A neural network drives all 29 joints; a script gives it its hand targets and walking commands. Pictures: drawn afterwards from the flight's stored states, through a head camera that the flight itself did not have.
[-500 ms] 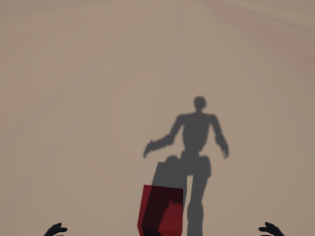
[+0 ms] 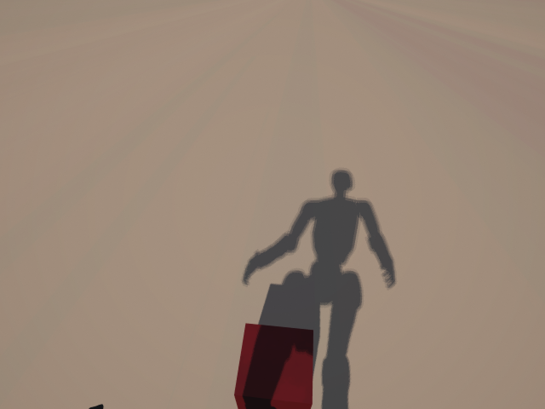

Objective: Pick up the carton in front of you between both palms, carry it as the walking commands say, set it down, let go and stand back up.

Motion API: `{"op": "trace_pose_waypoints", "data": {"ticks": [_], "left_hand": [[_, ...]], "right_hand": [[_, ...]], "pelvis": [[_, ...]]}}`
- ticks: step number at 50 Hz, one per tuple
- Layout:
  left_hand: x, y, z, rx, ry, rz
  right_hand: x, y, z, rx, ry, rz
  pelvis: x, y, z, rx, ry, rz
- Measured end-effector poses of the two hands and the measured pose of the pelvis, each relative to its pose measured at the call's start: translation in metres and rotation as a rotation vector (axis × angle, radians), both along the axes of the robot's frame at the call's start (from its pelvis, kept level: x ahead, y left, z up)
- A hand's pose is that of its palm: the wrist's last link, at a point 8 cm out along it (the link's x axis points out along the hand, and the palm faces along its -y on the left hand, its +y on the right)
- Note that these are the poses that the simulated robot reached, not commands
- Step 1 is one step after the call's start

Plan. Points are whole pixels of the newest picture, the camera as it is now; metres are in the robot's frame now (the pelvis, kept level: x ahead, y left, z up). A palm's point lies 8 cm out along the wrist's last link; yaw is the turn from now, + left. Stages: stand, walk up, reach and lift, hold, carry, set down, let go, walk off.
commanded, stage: stand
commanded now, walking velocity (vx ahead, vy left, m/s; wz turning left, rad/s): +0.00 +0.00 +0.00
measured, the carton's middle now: (275, 374) +0.40 +0.00 -0.65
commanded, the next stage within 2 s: none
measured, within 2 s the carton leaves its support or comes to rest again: neither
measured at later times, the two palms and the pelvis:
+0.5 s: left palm out of the picture +0.08 +0.31 -0.10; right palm out of the picture +0.07 -0.31 -0.10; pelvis -0.02 +0.00 +0.00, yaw +0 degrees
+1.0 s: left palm out of the picture +0.07 +0.32 -0.10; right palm out of the picture +0.07 -0.30 -0.10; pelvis -0.02 +0.01 +0.00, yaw +0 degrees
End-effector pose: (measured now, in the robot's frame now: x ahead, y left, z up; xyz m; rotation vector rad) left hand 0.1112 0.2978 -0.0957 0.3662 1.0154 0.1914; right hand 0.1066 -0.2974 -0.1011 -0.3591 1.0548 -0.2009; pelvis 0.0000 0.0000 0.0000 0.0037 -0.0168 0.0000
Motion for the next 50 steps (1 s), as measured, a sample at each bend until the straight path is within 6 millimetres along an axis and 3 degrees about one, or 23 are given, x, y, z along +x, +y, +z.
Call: {"op": "trace_pose_waypoints", "data": {"ticks": [27, 44, 50], "left_hand": [[-0.037, 0.012, -0.005, 0.011, 0.091, 0.018], [-0.036, 0.018, -0.004, 0.01, 0.075, 0.035], [-0.042, 0.023, -0.005, 0.012, 0.088, 0.043]], "right_hand": [[-0.041, -0.009, -0.001, -0.014, 0.085, -0.028], [-0.03, -0.005, 0.003, -0.016, 0.058, -0.009], [-0.037, -0.007, 0.004, -0.029, 0.076, -0.008]], "pelvis": [[-0.018, 0.001, 0.003, -0.002, -0.019, 0.004], [-0.021, 0.005, 0.004, -0.003, -0.03, 0.012], [-0.024, 0.006, 0.004, -0.004, -0.03, 0.008]]}}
